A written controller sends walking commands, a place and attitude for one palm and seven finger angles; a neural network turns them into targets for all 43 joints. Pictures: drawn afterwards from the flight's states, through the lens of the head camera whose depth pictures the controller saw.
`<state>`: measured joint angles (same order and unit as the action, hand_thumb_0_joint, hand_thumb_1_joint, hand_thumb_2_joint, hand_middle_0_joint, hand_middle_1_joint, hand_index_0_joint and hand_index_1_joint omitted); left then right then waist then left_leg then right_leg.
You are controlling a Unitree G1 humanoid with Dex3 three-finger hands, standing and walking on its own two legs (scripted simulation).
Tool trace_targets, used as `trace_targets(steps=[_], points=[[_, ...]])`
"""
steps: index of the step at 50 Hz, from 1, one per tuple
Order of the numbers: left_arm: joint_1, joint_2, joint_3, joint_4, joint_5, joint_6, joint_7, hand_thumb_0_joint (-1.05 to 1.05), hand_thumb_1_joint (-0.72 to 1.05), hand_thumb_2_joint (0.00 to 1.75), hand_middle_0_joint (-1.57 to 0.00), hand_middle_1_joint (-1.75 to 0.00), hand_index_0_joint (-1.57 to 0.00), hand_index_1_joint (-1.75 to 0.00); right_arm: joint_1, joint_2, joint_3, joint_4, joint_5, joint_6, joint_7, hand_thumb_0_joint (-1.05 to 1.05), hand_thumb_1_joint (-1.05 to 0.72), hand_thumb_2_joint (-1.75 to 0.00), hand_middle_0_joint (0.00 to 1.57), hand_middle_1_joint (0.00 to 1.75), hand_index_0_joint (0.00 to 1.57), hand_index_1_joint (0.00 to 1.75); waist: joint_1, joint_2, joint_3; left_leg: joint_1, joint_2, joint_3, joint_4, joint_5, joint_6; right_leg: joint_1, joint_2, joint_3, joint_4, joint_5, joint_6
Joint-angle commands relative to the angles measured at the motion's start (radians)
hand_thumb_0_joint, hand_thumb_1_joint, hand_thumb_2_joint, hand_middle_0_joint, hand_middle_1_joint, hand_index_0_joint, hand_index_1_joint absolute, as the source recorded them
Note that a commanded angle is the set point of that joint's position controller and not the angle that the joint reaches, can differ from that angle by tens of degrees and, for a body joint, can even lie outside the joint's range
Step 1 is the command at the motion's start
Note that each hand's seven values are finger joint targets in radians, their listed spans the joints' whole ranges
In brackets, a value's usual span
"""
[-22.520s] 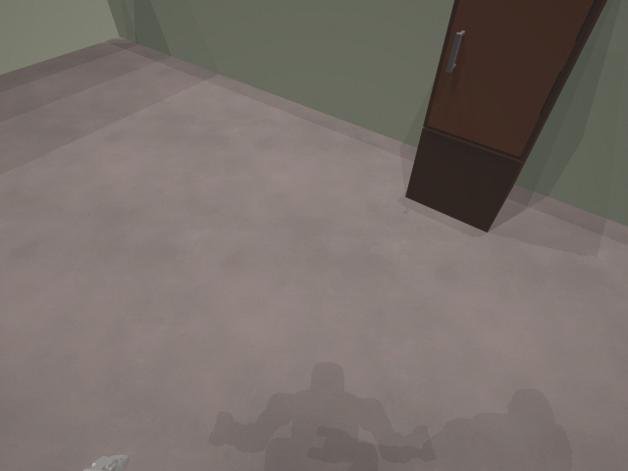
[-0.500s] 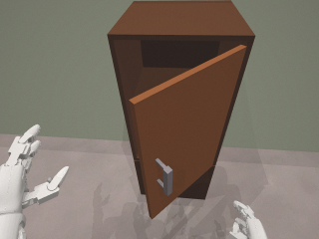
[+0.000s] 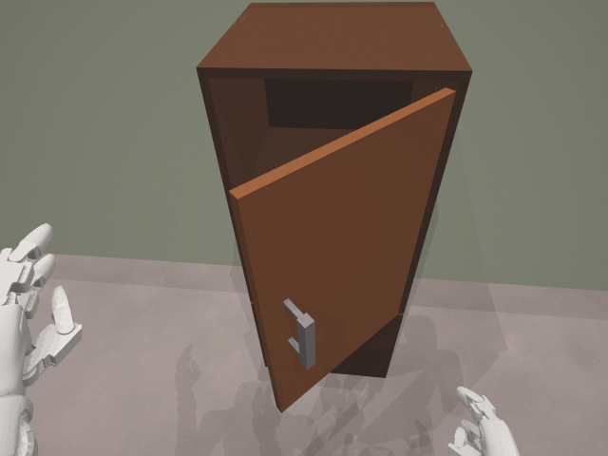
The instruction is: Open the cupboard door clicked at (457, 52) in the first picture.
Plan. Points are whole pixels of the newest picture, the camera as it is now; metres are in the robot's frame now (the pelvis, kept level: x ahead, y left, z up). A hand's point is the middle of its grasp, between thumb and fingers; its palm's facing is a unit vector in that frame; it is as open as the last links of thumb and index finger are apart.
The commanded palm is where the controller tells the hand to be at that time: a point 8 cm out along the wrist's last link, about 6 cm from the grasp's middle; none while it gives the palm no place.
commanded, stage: step back with the hand held close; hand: left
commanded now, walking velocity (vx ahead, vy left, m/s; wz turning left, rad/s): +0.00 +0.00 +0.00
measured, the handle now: (299, 334) +0.31 +0.06 -0.04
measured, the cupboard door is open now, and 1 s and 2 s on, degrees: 46 46 46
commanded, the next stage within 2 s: stop stepping back and stand still in 1.18 s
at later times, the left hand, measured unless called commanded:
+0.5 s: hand (65, 341) +0.17 +0.26 +0.15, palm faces +0.34 -0.79 -0.51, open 7.4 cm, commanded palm +0.11 +0.31 +0.17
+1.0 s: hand out of the picture +0.02 +0.31 +0.16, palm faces +0.53 -0.71 -0.47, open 7.4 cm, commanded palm -0.02 +0.34 +0.17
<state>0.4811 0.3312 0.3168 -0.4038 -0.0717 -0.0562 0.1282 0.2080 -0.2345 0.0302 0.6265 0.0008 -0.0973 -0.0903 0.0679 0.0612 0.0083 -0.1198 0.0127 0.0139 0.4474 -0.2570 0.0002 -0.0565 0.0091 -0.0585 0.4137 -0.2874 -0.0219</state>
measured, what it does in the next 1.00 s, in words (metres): walks backwards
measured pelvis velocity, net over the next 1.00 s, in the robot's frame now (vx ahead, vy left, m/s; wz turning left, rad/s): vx -0.13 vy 0.03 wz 0.10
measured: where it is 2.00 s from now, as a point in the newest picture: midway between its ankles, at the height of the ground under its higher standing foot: outside the picture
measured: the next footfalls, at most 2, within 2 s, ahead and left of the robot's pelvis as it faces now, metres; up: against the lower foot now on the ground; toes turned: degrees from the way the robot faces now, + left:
left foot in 1.06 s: -0.06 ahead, +0.13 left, +0.00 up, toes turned +6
right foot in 1.48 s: -0.39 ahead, -0.09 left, +0.00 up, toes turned -3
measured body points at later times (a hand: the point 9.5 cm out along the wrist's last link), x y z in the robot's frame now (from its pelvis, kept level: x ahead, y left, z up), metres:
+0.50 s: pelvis -0.03 +0.01 +0.00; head -0.01 +0.01 +0.45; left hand +0.15 +0.30 +0.18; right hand +0.14 -0.24 -0.08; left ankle +0.00 +0.12 -0.74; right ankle -0.03 -0.10 -0.74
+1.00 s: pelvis -0.13 +0.03 -0.02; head -0.12 +0.04 +0.43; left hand -0.01 +0.34 +0.19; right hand +0.06 -0.19 -0.10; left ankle -0.06 +0.12 -0.72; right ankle -0.08 -0.10 -0.74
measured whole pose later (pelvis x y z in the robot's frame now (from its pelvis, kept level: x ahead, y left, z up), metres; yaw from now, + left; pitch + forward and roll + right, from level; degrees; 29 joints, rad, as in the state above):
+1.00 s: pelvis -0.13 +0.03 -0.02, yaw +6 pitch -1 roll -2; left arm 0.59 0.40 0.44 -0.56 -0.03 -0.21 0.16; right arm 0.20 -0.22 0.00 0.61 -0.01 -0.05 -0.06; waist 0.03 0.01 0.04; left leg -0.47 -0.01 0.01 0.76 -0.33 0.00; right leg -0.32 0.04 0.02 0.57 -0.23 0.00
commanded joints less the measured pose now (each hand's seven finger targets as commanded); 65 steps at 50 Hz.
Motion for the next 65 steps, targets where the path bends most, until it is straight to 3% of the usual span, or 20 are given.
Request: trace_targets(steps=[1,6,7,8,14,16,24,30,37,39,42,46,48,51,53,54,55,56,60,65], points=[[-0.096,0.183,0.116,-0.205,0.005,-0.071,0.013,0.00,0.90,0.90,-0.20,-0.30,-0.20,-0.30,-0.150,-0.090,-0.041,-0.163,0.002,-0.069,-0.008,0.00,-0.90,-0.90,0.20,0.30,0.20,0.30,-0.007,0.008,-0.034,0.048,-0.007,0.003,-0.058,0.211,0.027,-0.074,-0.010,0.023,-0.087,0.234,0.011],[-0.154,0.217,0.145,-0.195,-0.003,-0.076,0.008,0.00,0.90,0.90,-0.20,-0.30,-0.20,-0.30,-0.163,-0.094,-0.048,-0.162,0.004,-0.059,-0.008,0.00,-0.90,-0.90,0.20,0.30,0.20,0.30,-0.004,-0.048,-0.042,0.055,-0.006,0.010,-0.059,0.204,0.035,-0.069,-0.014,0.034,-0.102,0.239,0.019],[-0.221,0.326,0.257,-0.214,0.013,-0.113,0.012,0.00,0.90,0.90,-0.20,-0.30,-0.20,-0.30,-0.135,-0.112,-0.051,-0.184,0.007,-0.034,-0.005,0.00,-0.90,-0.90,0.20,0.30,0.20,0.30,-0.047,-0.079,0.033,-0.013,0.012,-0.009,-0.001,0.171,0.047,-0.164,-0.068,0.106,-0.161,0.302,0.027],[-0.122,0.260,0.207,-0.129,0.013,-0.114,0.002,0.00,0.90,0.90,-0.20,-0.30,-0.20,-0.30,-0.134,-0.102,-0.056,-0.164,0.003,-0.016,-0.003,0.00,-0.90,-0.90,0.20,0.30,0.20,0.30,-0.054,-0.140,0.009,-0.010,0.008,-0.015,0.031,0.176,0.044,-0.158,-0.092,0.103,-0.158,0.349,0.025],[0.018,0.220,0.161,-0.225,0.017,-0.117,0.002,0.00,0.90,0.90,-0.20,-0.30,-0.20,-0.30,-0.144,-0.117,-0.068,-0.204,0.004,0.038,0.001,0.00,-0.90,-0.90,0.20,0.30,0.20,0.30,-0.057,0.014,-0.138,0.018,0.033,-0.006,0.013,0.421,0.035,-0.072,-0.085,0.053,-0.041,0.528,0.035],[0.059,0.248,0.195,-0.265,0.014,-0.115,0.011,0.00,0.90,0.90,-0.20,-0.30,-0.20,-0.30,-0.141,-0.112,-0.073,-0.220,0.007,0.055,0.002,0.00,-0.90,-0.90,0.20,0.30,0.20,0.30,-0.056,-0.022,-0.199,0.021,0.042,-0.001,0.025,0.478,0.032,-0.046,-0.078,0.054,-0.012,0.573,0.036],[0.101,0.289,0.247,-0.301,0.009,-0.123,0.038,0.00,0.90,0.90,-0.20,-0.30,-0.20,-0.30,-0.147,-0.110,-0.085,-0.241,0.012,0.081,-0.012,0.00,-0.90,-0.90,0.20,0.30,0.20,0.30,-0.059,0.004,-0.177,-0.086,0.057,-0.033,0.001,0.421,0.025,-0.059,-0.063,0.058,0.021,0.473,0.030],[0.101,0.261,0.219,-0.288,0.017,-0.138,0.041,0.00,0.90,0.90,-0.20,-0.30,-0.20,-0.30,-0.134,-0.120,-0.081,-0.239,0.011,0.067,-0.007,0.00,-0.90,-0.90,0.20,0.30,0.20,0.30,-0.067,0.028,-0.101,-0.236,0.075,-0.074,-0.080,0.120,0.039,-0.073,-0.034,0.067,0.006,0.219,0.034],[0.030,0.253,0.236,-0.306,0.063,-0.179,0.045,0.00,0.90,0.90,-0.20,-0.30,-0.20,-0.30,-0.125,-0.145,-0.081,-0.252,0.003,0.023,-0.007,0.00,-0.90,-0.90,0.20,0.30,0.20,0.30,-0.061,0.113,-0.030,-0.664,0.154,-0.190,-0.252,-0.460,0.107,0.142,0.042,0.060,0.198,0.019,0.050],[0.005,0.268,0.256,-0.323,0.075,-0.190,0.044,0.00,0.90,0.90,-0.20,-0.30,-0.20,-0.30,-0.130,-0.147,-0.086,-0.254,0.001,0.006,-0.007,0.00,-0.90,-0.90,0.20,0.30,0.20,0.30,-0.056,0.168,-0.042,-0.732,0.179,-0.220,-0.276,-0.527,0.126,0.196,0.070,0.055,0.287,0.057,0.052],[0.027,0.267,0.268,-0.338,0.068,-0.203,0.038,0.00,0.90,0.90,-0.20,-0.30,-0.20,-0.30,-0.119,-0.128,-0.088,-0.249,-0.002,-0.018,0.003,0.00,-0.90,-0.90,0.20,0.30,0.20,0.30,-0.059,0.111,-0.051,-0.676,0.156,-0.182,-0.186,-0.468,0.116,0.124,0.061,0.097,0.250,0.060,0.032],[0.066,0.273,0.242,-0.357,0.028,-0.211,0.045,0.00,0.90,0.90,-0.20,-0.30,-0.20,-0.30,-0.060,-0.095,-0.096,-0.189,0.002,-0.025,0.024,0.00,-0.90,-0.90,0.20,0.30,0.20,0.30,-0.084,-0.213,-0.124,-0.140,-0.028,0.003,0.323,-0.095,-0.010,-0.410,-0.208,0.394,-0.147,0.017,-0.096],[0.015,0.274,0.225,-0.337,0.038,-0.204,0.055,0.00,0.90,0.90,-0.20,-0.30,-0.20,-0.30,-0.075,-0.089,-0.098,-0.163,-0.006,-0.015,0.023,0.00,-0.90,-0.90,0.20,0.30,0.20,0.30,-0.083,-0.243,-0.107,-0.138,-0.028,-0.012,0.460,-0.127,-0.015,-0.449,-0.262,0.391,-0.162,0.097,-0.124],[-0.076,0.269,0.198,-0.326,0.040,-0.189,0.058,0.00,0.90,0.90,-0.20,-0.30,-0.20,-0.30,-0.093,-0.086,-0.075,-0.144,-0.004,-0.015,0.008,0.00,-0.90,-0.90,0.20,0.30,0.20,0.30,-0.102,-0.153,-0.032,-0.096,0.001,-0.023,0.081,-0.028,-0.003,-0.436,-0.142,0.240,-0.035,0.200,-0.027],[-0.113,0.270,0.208,-0.340,0.045,-0.198,0.060,0.00,0.90,0.90,-0.20,-0.30,-0.20,-0.30,-0.136,-0.133,-0.076,-0.164,0.000,-0.025,-0.011,0.00,-0.90,-0.90,0.20,0.30,0.20,0.30,-0.073,0.184,-0.021,-0.290,0.215,-0.231,-0.167,0.163,0.065,-0.268,0.045,0.089,0.266,0.052,0.050],[-0.133,0.289,0.225,-0.332,0.057,-0.202,0.063,0.00,0.90,0.90,-0.20,-0.30,-0.20,-0.30,-0.137,-0.114,-0.088,-0.161,-0.008,-0.038,-0.014,0.00,-0.90,-0.90,0.20,0.30,0.20,0.30,-0.066,0.229,-0.050,-0.358,0.309,-0.290,-0.207,0.198,0.113,-0.201,0.060,0.095,0.455,-0.118,0.048],[-0.072,0.266,0.231,-0.278,0.044,-0.216,0.060,0.00,0.90,0.90,-0.20,-0.30,-0.20,-0.30,-0.105,-0.087,-0.093,-0.146,-0.007,-0.052,-0.002,0.00,-0.90,-0.90,0.20,0.30,0.20,0.30,-0.062,0.172,-0.114,-0.333,0.322,-0.250,-0.214,0.110,0.140,-0.203,0.067,0.130,0.575,-0.187,0.034],[-0.084,0.271,0.238,-0.314,0.046,-0.215,0.054,0.00,0.90,0.90,-0.20,-0.30,-0.20,-0.30,-0.120,-0.102,-0.094,-0.156,-0.023,-0.060,0.007,0.00,-0.90,-0.90,0.20,0.30,0.20,0.30,-0.065,0.201,-0.117,-0.414,0.357,-0.326,-0.259,-0.041,0.168,-0.184,0.074,0.135,0.693,-0.203,0.043],[-0.029,0.239,0.208,-0.401,0.033,-0.204,0.048,0.00,0.90,0.90,-0.20,-0.30,-0.20,-0.30,-0.125,-0.098,-0.107,-0.149,-0.016,-0.074,0.034,0.00,-0.90,-0.90,0.20,0.30,0.20,0.30,-0.061,0.051,-0.150,-0.199,0.309,-0.220,-0.185,0.109,0.159,-0.316,0.051,0.114,0.688,-0.189,0.046],[0.011,0.243,0.209,-0.448,0.011,-0.180,0.047,0.00,0.90,0.90,-0.20,-0.30,-0.20,-0.30,-0.123,-0.089,-0.087,-0.142,-0.017,-0.082,0.045,0.00,-0.90,-0.90,0.20,0.30,0.20,0.30,-0.071,0.186,-0.192,-0.108,0.246,-0.181,-0.313,-0.140,0.096,-0.261,0.072,0.026,0.481,-0.256,0.036]])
